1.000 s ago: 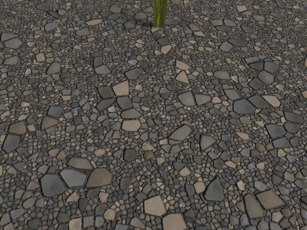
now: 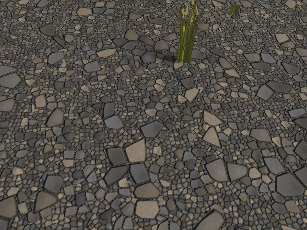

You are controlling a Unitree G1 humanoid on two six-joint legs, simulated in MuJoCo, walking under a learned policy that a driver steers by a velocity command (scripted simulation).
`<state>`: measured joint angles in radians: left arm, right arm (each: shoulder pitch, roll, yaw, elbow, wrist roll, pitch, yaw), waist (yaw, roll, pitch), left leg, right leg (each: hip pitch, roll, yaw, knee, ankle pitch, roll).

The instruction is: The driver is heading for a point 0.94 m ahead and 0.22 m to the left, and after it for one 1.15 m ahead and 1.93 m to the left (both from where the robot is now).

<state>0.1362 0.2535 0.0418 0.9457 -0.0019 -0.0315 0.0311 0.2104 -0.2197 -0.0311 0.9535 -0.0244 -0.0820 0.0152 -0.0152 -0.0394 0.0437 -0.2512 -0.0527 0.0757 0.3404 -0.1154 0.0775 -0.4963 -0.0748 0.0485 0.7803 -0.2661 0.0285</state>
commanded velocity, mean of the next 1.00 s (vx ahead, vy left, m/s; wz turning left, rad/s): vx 0.13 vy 0.00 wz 0.01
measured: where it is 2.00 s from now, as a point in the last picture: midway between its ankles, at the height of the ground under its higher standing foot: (147, 185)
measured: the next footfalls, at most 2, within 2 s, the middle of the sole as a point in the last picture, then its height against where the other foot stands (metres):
right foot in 0.12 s outside the picture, level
left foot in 1.42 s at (136, 220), level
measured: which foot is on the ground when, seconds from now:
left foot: down 0.00-0.90, up 0.92-1.00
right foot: up 0.00-0.10, down 0.12-1.00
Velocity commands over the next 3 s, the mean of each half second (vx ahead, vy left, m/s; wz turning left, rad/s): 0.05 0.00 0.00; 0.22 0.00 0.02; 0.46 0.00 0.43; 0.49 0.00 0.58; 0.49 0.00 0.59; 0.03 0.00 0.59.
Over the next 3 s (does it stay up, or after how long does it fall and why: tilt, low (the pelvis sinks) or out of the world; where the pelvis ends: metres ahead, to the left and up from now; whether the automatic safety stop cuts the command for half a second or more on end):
stays up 0.97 0.34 -0.01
